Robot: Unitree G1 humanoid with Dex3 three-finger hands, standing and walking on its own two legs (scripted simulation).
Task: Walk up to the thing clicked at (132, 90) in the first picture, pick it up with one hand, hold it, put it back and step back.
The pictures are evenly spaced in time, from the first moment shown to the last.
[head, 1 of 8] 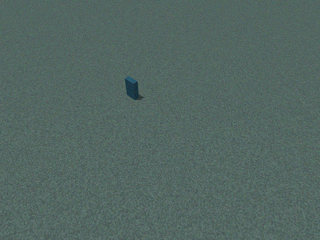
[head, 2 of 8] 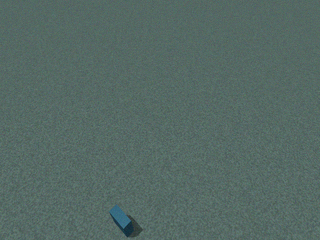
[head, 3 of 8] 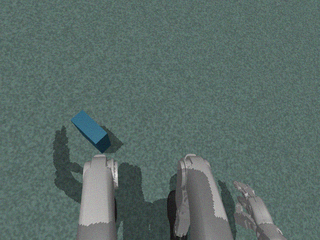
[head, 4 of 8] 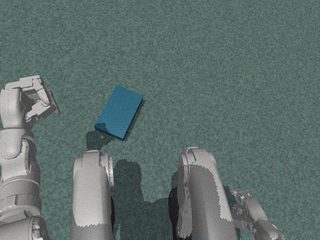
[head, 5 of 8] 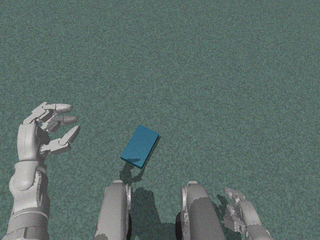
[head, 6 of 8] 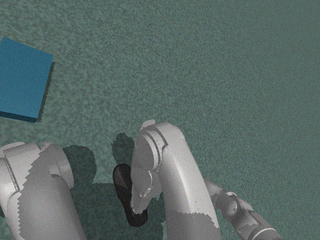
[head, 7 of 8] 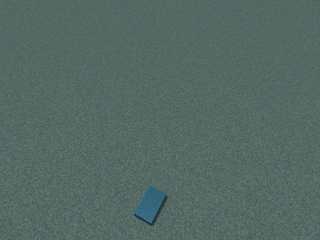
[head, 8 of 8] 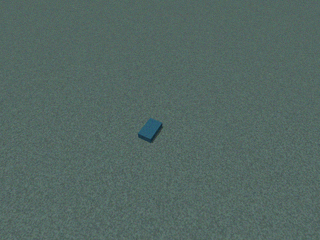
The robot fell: no
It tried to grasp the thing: yes
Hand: left
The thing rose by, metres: 0.00
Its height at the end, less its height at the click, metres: -0.07
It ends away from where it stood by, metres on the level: 0.14
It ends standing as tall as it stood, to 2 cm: no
